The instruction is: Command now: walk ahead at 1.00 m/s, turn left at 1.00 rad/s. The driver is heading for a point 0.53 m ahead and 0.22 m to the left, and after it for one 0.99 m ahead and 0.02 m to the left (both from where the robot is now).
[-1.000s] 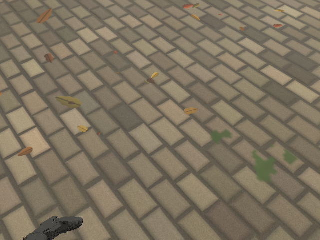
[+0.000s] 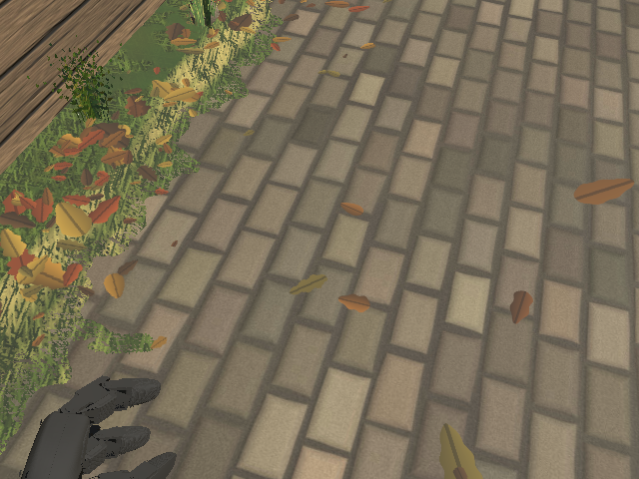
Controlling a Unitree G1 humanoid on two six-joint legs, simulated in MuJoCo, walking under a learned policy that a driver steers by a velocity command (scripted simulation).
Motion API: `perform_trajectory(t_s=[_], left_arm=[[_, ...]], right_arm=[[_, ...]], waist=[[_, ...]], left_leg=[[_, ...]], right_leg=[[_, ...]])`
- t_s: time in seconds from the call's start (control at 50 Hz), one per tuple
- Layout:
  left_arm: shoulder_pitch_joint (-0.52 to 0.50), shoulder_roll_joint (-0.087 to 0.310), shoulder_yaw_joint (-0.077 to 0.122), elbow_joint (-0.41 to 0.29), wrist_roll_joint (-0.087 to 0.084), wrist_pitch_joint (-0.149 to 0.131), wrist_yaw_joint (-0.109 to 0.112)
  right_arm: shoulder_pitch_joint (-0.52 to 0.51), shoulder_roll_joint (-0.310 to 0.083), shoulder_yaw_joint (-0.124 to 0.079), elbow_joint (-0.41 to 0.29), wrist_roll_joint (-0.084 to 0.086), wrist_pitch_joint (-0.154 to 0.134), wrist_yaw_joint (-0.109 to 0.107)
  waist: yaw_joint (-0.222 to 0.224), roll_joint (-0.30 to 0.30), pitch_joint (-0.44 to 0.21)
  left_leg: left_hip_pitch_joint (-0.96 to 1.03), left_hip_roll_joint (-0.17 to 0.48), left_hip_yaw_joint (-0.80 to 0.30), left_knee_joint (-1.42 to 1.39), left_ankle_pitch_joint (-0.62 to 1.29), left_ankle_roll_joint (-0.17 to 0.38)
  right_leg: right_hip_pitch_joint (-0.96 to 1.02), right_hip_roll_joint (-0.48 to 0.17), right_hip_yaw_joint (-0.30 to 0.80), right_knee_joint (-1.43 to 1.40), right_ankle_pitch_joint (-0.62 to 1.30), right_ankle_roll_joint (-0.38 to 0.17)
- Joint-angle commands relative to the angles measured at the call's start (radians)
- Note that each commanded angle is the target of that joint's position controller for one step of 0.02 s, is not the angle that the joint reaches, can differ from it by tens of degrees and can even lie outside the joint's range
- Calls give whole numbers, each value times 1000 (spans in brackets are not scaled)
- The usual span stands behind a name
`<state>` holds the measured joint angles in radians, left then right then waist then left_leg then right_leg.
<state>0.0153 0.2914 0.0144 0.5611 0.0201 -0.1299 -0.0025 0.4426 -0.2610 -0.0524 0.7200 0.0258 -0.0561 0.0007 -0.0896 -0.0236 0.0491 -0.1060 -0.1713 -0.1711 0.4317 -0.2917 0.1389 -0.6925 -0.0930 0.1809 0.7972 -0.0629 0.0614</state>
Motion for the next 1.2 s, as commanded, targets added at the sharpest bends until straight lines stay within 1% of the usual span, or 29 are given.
perform_trajectory(t_s=[0.02,0.1,0.14,0.16,0.18,0.2,0.24,0.26,0.34,0.48,0.56,0.6,0.62,0.64,0.66,0.68,0.7,0.74,0.8,0.86,1.0,1.06,1.08,1.1,1.12,1.14,1.16,1.18,1.2], left_arm=[[-93,54,24,-80,-22,-10,-8],[-83,130,63,-85,-60,-18,-6],[221,189,108,-31,-69,-18,4],[461,227,114,1,-58,-7,17],[463,317,120,26,-11,-8,-6],[375,207,106,-7,-14,3,-9],[330,130,86,19,-10,25,6],[312,122,82,44,-3,27,8],[296,45,56,128,-27,13,-8],[384,141,72,206,-31,5,-3],[459,206,70,260,-39,28,2],[458,248,70,282,-28,47,14],[410,254,67,278,-27,58,23],[426,168,41,238,-5,53,33],[558,10,-4,207,-36,17,17],[438,131,25,205,-76,-14,13],[312,121,27,158,-105,-24,12],[252,76,20,150,-60,-21,15],[336,48,17,182,-58,37,-9],[194,29,6,141,-51,66,-8],[-64,53,13,45,-52,13,-84],[35,111,47,53,-72,20,-96],[168,134,57,74,-63,36,-93],[563,214,97,155,-55,96,-119],[771,231,88,200,-23,140,-141],[422,213,69,146,-33,66,-97],[386,220,96,62,-18,65,-47],[359,183,84,76,-6,50,-27],[274,165,70,82,-3,35,-27]], right_arm=[[-94,-195,-60,-72,15,-17,-19],[-61,-164,-61,-38,25,-6,-25],[-100,-149,-52,-51,-6,4,-12],[-97,-53,-16,-80,-41,4,-1],[89,26,17,-138,45,-11,6],[25,-76,9,-106,69,-1,-8],[-186,-152,-11,-129,13,12,-6],[-243,-142,-15,-154,-8,11,-1],[-244,-44,7,-173,25,33,16],[-469,-56,23,-217,-3,-1,53],[-549,-84,8,-257,1,-19,72],[-351,-172,-37,-232,4,-6,59],[-101,-217,-67,-160,10,5,43],[76,-278,-85,-86,9,18,25],[43,-339,-84,-90,-3,2,32],[59,-215,-58,-71,-16,-12,37],[27,-182,-46,-52,-26,-24,39],[-103,-131,-30,-35,-39,-48,45],[-171,-56,-9,-16,-34,-62,35],[-139,-98,-18,16,-40,-82,19],[24,-117,10,93,-54,-89,-5],[11,-199,-3,77,-75,-38,-50],[-40,-242,-15,65,-70,-21,-66],[-251,-339,-46,-4,-51,3,-112],[-279,-350,-55,-6,16,0,-151],[88,49,66,-3,-104,-28,-45],[23,-101,49,-20,-74,-86,-2],[-99,-178,18,-45,-21,-102,4],[-157,-159,24,-54,-15,-104,-7]], waist=[[14,58,32],[33,130,8],[209,140,-180],[287,32,-379],[142,-545,-529],[180,-394,-384],[205,-43,-148],[187,-15,-77],[103,-65,20],[128,35,133],[110,-63,90],[-32,-184,-66],[-172,-177,-174],[-177,-29,-292],[-19,321,-491],[-80,183,-463],[-63,143,-262],[43,5,-91],[133,71,-26],[99,32,80],[22,49,104],[113,146,-44],[203,199,-77],[411,102,-31],[488,-163,-99],[84,-285,-309],[188,-72,-494],[165,99,-295],[99,227,-140]], left_leg=[[-407,143,-205,-193,-33,100],[-135,198,-309,-35,30,56],[-121,161,-252,305,322,-8],[-324,119,-172,676,108,-38],[-649,43,-74,1022,-264,-76],[-772,158,-24,1098,-151,-86],[-755,222,49,1064,-64,-90],[-727,258,50,999,-36,-85],[-683,306,35,885,-49,-67],[-647,260,129,432,315,-61],[-476,155,263,259,229,-18],[-217,93,277,248,128,30],[97,91,269,161,208,57],[490,243,4,230,92,57],[685,485,-593,-5,-368,211],[613,477,-686,-143,-469,171],[454,459,-538,-160,-333,152],[128,383,-301,-182,-82,121],[-75,353,-134,-254,-20,112],[-128,346,33,-319,137,57],[17,290,337,-357,677,-109],[243,322,367,-77,1462,-163],[210,371,355,124,1607,-170],[11,405,295,521,1878,-220],[-147,260,300,1110,1234,-235],[-755,122,138,1382,-255,-200],[-719,121,6,1288,-130,-101],[-723,183,-16,1158,-4,-76],[-666,229,6,1048,37,-84]], right_leg=[[388,104,-111,-198,228,27],[371,88,-48,-307,101,12],[684,62,-75,-245,-26,-38],[1047,-102,98,-154,-254,-72],[1264,-373,795,-464,-716,-270],[1152,-343,831,-544,-953,-249],[892,-249,438,-514,-560,-188],[781,-213,311,-515,-396,-186],[599,-167,101,-596,-237,-210],[588,-156,-201,-775,14,-205],[762,-178,-299,-679,658,-189],[810,-204,-309,-391,1092,-173],[684,-173,-336,-124,1112,-146],[354,-99,-295,257,427,-120],[54,96,-163,613,-392,-98],[-26,65,-12,674,-376,-136],[-92,38,-44,668,-343,-139],[-20,-45,-57,519,-229,-137],[57,-95,-49,429,-178,-106],[-67,-71,-41,300,-10,-80],[90,87,-264,-145,385,-148],[212,236,-388,-118,213,-185],[326,229,-373,-104,91,-209],[479,235,-351,-173,-53,-213],[714,192,-267,-302,66,-314],[1171,-117,356,-182,-174,-456],[1147,-214,748,-488,-543,-452],[939,-201,684,-572,-529,-357],[700,-170,567,-580,-266,-314]])
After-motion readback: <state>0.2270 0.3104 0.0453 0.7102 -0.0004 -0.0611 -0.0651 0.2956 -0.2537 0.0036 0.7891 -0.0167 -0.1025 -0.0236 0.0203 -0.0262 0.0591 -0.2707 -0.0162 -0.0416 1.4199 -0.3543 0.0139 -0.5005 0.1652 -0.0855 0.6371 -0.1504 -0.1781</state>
